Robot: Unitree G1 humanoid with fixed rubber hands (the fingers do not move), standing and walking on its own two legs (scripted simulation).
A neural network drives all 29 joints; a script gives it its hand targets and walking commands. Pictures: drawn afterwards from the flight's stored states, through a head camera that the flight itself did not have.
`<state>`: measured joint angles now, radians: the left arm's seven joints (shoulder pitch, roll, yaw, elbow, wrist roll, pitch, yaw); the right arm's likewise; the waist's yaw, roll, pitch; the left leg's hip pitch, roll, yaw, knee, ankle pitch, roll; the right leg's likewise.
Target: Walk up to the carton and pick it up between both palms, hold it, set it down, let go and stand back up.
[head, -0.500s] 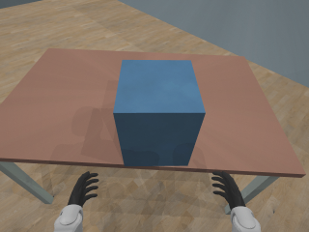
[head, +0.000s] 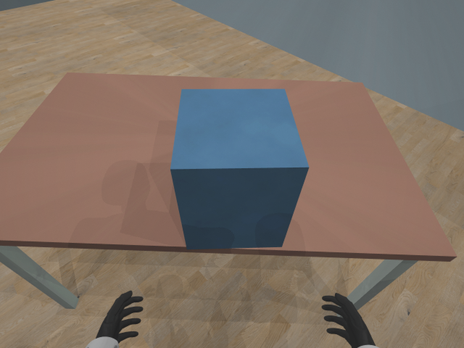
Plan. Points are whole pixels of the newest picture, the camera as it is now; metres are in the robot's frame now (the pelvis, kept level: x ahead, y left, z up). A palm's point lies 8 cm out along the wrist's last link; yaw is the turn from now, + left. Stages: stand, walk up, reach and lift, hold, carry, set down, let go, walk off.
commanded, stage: set down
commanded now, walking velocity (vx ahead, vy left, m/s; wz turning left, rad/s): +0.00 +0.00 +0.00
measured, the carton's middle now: (234, 171) +0.47 +0.01 +0.01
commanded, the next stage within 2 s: let go in 0.36 s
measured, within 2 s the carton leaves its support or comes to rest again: neither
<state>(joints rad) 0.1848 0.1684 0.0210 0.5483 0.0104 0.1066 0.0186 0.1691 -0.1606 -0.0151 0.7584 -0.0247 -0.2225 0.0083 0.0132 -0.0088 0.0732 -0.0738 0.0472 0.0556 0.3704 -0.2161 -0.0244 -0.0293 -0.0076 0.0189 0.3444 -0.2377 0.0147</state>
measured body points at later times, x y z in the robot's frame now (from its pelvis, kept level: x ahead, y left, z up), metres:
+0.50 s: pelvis -0.01 +0.00 +0.00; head +0.00 +0.01 +0.45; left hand +0.16 +0.23 -0.09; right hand +0.16 -0.23 -0.09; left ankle -0.01 +0.13 -0.75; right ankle -0.03 -0.13 -0.75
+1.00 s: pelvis +0.01 -0.01 +0.00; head +0.01 +0.00 +0.45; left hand +0.17 +0.23 -0.09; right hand +0.17 -0.24 -0.10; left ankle +0.00 +0.13 -0.75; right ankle -0.03 -0.13 -0.75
